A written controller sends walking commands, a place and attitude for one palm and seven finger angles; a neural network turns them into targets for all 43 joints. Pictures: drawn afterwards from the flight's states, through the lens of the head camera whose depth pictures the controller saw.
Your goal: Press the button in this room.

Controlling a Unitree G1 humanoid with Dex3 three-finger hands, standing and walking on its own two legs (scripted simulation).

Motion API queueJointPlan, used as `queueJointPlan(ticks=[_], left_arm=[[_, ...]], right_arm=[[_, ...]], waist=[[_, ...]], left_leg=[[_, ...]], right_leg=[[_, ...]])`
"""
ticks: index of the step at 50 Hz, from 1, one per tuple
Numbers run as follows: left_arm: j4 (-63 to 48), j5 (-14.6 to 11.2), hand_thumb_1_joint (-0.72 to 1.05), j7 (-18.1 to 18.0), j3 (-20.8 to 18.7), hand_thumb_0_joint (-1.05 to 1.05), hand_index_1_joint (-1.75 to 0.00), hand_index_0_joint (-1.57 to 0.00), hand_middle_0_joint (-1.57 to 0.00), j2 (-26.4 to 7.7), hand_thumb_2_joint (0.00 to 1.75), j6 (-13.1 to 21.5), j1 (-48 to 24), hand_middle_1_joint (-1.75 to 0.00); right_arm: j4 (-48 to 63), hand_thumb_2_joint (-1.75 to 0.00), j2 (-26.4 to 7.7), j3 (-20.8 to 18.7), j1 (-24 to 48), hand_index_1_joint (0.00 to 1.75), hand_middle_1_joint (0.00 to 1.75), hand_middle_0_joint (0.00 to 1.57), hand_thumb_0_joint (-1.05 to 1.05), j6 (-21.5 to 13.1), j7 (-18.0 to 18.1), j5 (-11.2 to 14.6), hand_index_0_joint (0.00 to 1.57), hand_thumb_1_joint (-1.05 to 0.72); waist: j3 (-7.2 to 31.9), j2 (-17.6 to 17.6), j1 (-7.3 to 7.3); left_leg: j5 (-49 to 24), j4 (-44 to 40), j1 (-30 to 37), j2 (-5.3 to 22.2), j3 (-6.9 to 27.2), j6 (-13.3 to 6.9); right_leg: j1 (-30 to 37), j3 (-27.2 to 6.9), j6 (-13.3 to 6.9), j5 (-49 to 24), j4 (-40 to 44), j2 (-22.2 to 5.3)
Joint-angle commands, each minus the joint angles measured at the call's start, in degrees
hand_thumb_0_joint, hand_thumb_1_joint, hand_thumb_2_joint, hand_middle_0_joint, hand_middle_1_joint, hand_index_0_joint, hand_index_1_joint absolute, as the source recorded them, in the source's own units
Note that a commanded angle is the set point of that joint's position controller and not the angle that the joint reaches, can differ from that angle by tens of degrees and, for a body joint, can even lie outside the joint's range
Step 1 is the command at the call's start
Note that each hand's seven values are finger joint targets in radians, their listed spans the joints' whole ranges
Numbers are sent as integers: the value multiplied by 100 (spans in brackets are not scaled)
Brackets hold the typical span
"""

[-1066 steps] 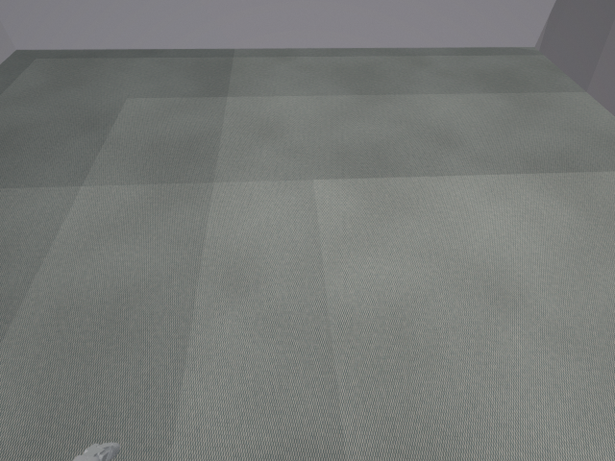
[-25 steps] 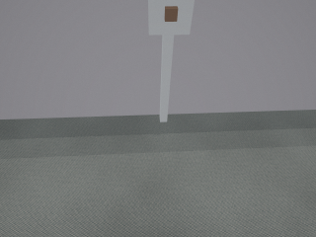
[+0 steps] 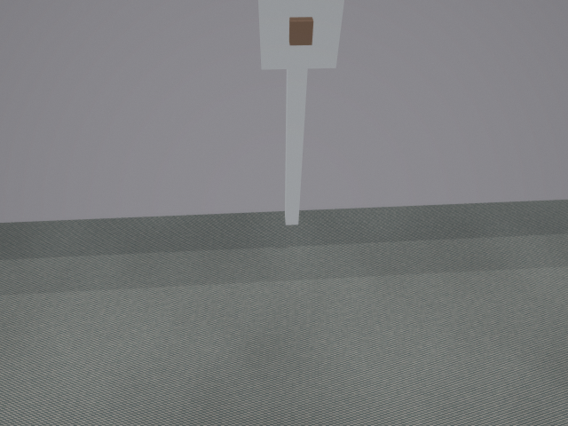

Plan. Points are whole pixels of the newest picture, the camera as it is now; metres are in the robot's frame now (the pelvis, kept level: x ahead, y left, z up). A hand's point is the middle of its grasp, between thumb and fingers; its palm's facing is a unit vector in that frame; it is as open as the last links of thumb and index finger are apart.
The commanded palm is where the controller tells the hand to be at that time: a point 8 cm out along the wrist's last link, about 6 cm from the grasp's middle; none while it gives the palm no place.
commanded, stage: look at it before walking up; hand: left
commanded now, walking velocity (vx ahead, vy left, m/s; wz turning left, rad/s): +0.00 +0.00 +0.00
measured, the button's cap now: (300, 30) +1.03 +0.01 +0.10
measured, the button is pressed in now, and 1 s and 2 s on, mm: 0 0 0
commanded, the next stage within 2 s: walk to a spot facing it in 0.52 s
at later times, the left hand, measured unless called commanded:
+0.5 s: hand out of the picture -0.03 +0.17 -0.18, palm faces +0.03 -0.98 -0.18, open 7.4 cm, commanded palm none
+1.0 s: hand out of the picture +0.02 +0.19 -0.18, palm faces -0.11 -0.96 -0.27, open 7.4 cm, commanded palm none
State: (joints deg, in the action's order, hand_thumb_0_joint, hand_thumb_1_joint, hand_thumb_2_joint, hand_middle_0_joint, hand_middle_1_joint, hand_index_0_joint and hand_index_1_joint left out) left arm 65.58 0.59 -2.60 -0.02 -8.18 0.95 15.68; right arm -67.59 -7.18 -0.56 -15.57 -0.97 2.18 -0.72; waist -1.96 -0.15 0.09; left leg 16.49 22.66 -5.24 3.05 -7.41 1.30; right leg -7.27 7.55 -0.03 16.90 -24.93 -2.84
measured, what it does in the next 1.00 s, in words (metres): stands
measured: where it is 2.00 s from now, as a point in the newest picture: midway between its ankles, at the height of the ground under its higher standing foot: outside the picture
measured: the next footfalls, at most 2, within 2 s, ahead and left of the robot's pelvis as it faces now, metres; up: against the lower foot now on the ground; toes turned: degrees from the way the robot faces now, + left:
left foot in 1.52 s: +0.14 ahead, +0.10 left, +0.00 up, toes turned -24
right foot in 2.00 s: +0.23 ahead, -0.22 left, +0.00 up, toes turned -54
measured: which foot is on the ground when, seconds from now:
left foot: down 0.00-1.00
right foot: down 0.00-1.00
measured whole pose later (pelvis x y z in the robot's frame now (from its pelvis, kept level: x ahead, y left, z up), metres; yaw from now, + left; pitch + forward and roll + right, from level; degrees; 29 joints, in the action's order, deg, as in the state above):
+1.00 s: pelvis -0.04 -0.01 -0.02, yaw -10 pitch +0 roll +2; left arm 56.9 1.8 0.1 -4.7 -10.7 -2.5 14.0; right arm -60.1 -10.2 -4.5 -11.5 1.0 1.4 -1.6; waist -5.6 -1.4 -0.9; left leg 22.0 37.4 -13.2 8.1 -16.3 1.9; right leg -19.8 5.7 0.3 19.9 -42.1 -2.5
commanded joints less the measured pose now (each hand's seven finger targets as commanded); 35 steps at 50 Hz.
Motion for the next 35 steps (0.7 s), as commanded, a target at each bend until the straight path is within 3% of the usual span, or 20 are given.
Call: queueJointPlan(ticks=[1, 31, 35], left_arm=[[-112, -20, 90, -5, -81, 0, -30, -20, -20, -495, 90, 41, 458, -30], [-171, -4, 90, 24, -90, 0, -30, -20, -20, -574, 90, 54, 440, -30], [-292, 14, 90, 52, -221, 0, -30, -20, -20, -621, 90, -83, 305, -30]], right_arm=[[116, -90, -437, -73, -450, 30, 30, 20, 0, -33, 26, 28, 20, -90], [227, -90, -581, -124, -387, 30, 30, 20, 0, -52, -18, 30, 20, -90], [310, -90, -578, -213, -376, 30, 30, 20, 0, 45, 26, 16, 20, -90]], waist=[[-147, 29, 1], [-384, 79, -11], [-301, 2, 29]], left_leg=[[-1842, -230, -41, 510, 403, -132], [-836, -485, -259, 471, 483, -191], [-875, -35, -198, 589, 253, -174]], right_leg=[[-69, -539, -81, -2257, 366, -562], [-355, -657, -82, -1058, 663, -508], [-711, -852, -145, -1479, 239, -467]])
